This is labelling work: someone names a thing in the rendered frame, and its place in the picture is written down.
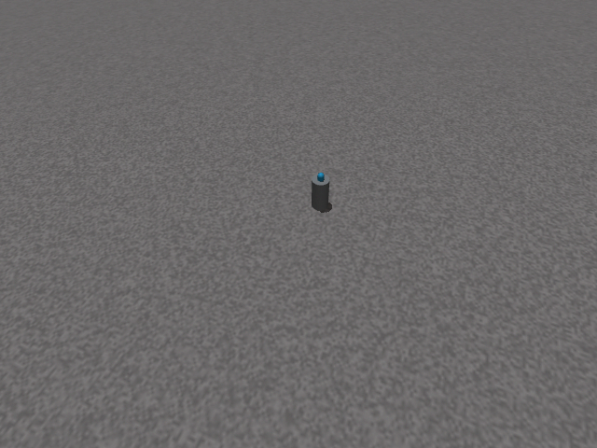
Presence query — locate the bottle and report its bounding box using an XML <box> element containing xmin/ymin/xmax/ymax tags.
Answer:
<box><xmin>312</xmin><ymin>173</ymin><xmax>329</xmax><ymax>211</ymax></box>

